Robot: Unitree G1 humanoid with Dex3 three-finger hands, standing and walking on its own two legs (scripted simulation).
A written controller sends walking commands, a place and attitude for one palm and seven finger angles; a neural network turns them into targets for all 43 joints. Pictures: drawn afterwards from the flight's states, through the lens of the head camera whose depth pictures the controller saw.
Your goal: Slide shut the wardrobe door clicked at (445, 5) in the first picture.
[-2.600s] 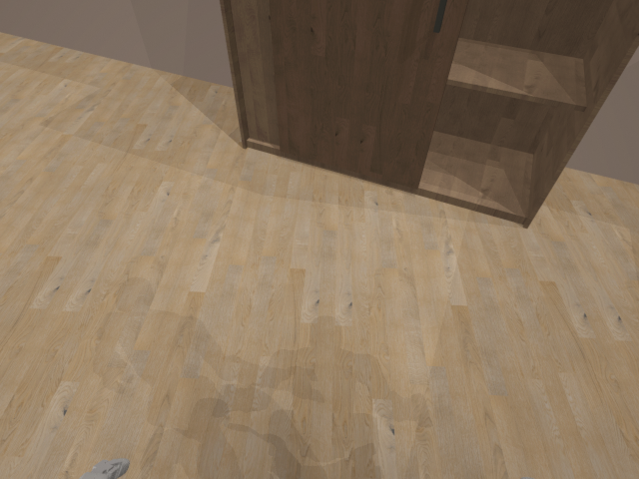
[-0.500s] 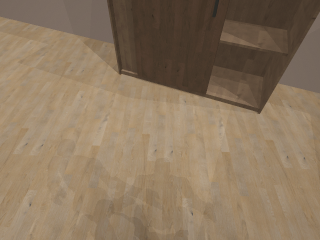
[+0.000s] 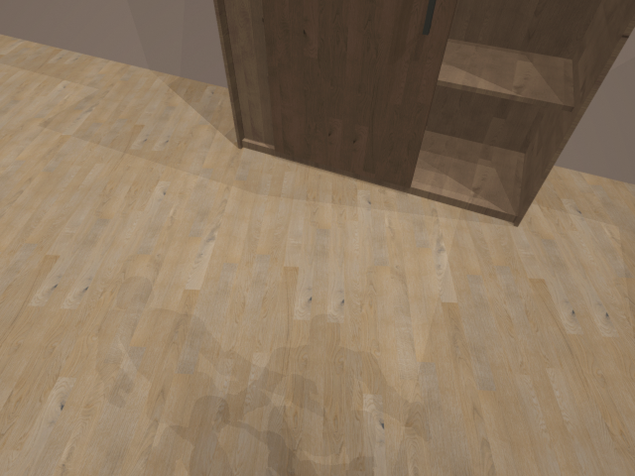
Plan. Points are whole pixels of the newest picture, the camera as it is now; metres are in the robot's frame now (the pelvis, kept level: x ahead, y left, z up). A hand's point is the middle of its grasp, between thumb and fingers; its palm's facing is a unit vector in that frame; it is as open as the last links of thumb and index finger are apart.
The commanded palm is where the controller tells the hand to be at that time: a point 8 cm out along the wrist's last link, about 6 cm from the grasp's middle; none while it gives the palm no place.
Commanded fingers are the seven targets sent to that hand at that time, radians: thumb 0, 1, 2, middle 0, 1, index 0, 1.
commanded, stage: look at it before walking up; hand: left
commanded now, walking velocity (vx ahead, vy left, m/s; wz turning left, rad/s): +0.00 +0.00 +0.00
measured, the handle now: out of the picture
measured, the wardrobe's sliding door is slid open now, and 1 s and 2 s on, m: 0.49 0.49 0.49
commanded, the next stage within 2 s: walk to a spot facing it in 0.04 s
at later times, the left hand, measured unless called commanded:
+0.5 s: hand out of the picture +0.03 +0.19 -0.20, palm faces -0.02 -0.98 -0.18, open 7.4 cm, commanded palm none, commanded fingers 0.00 0.90 0.90 -0.20 -0.30 -0.20 -0.30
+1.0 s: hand (247, 335) +0.40 +0.16 -0.21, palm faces -0.15 -0.97 -0.19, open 7.4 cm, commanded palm none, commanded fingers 0.00 0.90 0.90 -0.20 -0.30 -0.20 -0.30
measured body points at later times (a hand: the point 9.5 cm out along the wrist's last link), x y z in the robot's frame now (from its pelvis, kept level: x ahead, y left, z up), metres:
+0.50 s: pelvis +0.06 +0.00 -0.02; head +0.07 +0.01 +0.43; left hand +0.04 +0.24 -0.18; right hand +0.04 -0.25 -0.17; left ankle -0.01 +0.12 -0.75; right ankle -0.01 -0.12 -0.75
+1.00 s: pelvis +0.28 -0.01 -0.04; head +0.31 +0.00 +0.40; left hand +0.41 +0.21 -0.19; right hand +0.12 -0.19 -0.19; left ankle +0.09 +0.13 -0.64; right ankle +0.36 -0.07 -0.75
